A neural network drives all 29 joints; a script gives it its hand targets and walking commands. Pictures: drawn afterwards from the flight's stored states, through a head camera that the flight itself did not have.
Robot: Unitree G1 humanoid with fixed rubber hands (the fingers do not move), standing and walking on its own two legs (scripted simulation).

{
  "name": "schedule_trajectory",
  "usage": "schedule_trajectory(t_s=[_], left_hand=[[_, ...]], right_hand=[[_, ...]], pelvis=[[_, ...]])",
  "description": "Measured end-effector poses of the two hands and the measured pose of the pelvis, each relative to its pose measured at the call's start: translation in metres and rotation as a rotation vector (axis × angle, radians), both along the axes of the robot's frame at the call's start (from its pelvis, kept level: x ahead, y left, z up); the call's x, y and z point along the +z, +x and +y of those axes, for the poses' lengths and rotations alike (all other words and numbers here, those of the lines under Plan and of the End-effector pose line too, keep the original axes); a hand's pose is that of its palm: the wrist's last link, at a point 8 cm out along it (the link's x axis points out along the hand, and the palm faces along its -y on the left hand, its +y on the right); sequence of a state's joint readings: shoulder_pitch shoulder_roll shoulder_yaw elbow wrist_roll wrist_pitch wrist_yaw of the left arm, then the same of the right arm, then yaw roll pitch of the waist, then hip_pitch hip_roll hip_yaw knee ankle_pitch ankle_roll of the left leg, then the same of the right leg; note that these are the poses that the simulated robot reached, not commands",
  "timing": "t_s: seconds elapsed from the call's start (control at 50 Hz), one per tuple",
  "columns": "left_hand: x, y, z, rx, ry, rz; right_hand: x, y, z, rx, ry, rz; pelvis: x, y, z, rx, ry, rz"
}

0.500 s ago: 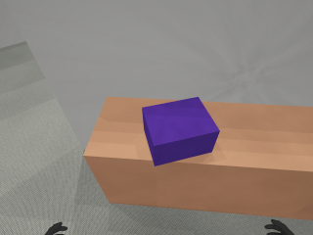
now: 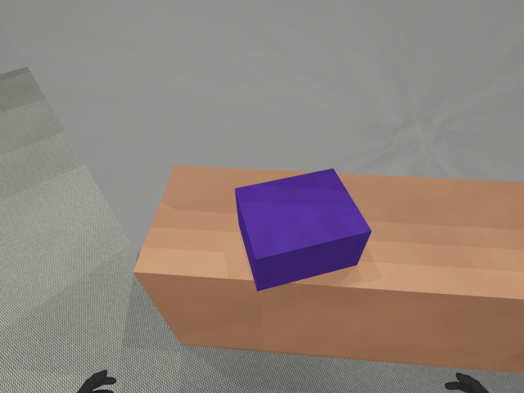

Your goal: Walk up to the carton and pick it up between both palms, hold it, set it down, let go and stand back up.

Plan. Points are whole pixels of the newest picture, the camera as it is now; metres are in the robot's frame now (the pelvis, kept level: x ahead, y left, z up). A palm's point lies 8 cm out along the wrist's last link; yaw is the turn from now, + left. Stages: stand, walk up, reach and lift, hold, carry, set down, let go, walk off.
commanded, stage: walk up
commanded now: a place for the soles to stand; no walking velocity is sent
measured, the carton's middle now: (296, 227) +0.50 -0.06 -0.14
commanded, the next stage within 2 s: reach and lift in 1.88 s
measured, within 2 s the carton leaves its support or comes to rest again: neither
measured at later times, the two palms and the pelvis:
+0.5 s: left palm out of the picture +0.12 +0.30 -0.08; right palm out of the picture +0.10 -0.31 -0.08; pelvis +0.00 +0.00 +0.00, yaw +0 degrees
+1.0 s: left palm out of the picture +0.16 +0.26 -0.06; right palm (514, 370) +0.18 -0.36 -0.08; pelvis +0.05 -0.06 +0.00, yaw -1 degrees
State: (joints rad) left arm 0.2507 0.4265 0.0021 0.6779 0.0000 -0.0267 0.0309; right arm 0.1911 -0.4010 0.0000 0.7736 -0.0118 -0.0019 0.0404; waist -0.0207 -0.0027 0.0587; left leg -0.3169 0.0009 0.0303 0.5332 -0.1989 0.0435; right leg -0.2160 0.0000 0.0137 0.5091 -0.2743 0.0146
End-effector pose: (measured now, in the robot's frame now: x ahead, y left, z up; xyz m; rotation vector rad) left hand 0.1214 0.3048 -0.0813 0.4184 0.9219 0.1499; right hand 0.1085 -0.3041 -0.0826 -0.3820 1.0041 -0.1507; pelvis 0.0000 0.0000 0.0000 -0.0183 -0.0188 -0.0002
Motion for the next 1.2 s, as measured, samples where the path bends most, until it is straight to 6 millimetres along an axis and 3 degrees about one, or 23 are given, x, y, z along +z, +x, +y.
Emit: schedule_trajectory(t_s=[0.5, 0.62, 0.72, 0.78, 0.96, 1.08, 1.2], left_hand=[[0.005, 0.004, -0.002, -0.005, -0.007, -0.035], [0.014, 0.020, -0.016, -0.010, -0.017, -0.073], [0.017, 0.027, -0.040, -0.011, 0.005, -0.072], [0.020, 0.024, -0.047, 0.007, 0.020, -0.057], [0.026, 0.032, -0.047, 0.045, 0.042, -0.015], [0.011, 0.052, -0.042, 0.017, 0.014, -0.026], [0.009, 0.066, -0.045, -0.012, 0.003, -0.017]], right_hand=[[0.001, -0.004, -0.003, -0.009, -0.001, -0.013], [0.010, 0.002, -0.027, -0.002, -0.026, -0.069], [0.006, 0.017, -0.059, 0.015, -0.031, -0.088], [0.002, 0.033, -0.065, 0.036, -0.013, -0.084], [0.003, 0.072, -0.061, 0.083, 0.002, -0.079], [0.002, 0.078, -0.052, 0.049, -0.028, -0.096], [0.005, 0.076, -0.052, 0.019, -0.028, -0.090]], pelvis=[[0.000, -0.001, -0.002, -0.001, 0.002, -0.020], [0.001, 0.007, -0.019, -0.014, 0.007, -0.056], [-0.004, 0.016, -0.044, -0.019, 0.034, -0.059], [-0.003, 0.023, -0.054, -0.019, 0.049, -0.054], [0.003, 0.048, -0.059, -0.018, 0.053, -0.014], [-0.006, 0.061, -0.047, -0.022, 0.034, -0.029], [-0.003, 0.067, -0.046, -0.023, 0.032, -0.021]])
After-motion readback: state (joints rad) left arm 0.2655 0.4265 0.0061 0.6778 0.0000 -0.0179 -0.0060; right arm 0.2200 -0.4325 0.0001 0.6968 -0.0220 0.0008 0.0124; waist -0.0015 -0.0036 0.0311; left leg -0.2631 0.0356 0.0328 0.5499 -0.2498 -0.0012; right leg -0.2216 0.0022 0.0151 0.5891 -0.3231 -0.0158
